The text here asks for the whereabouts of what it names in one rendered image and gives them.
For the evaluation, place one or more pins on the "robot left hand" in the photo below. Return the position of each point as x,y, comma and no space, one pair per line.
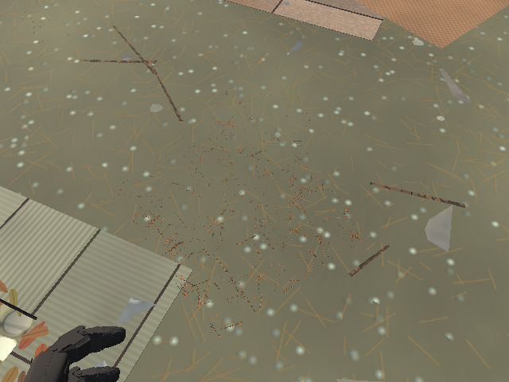
52,365

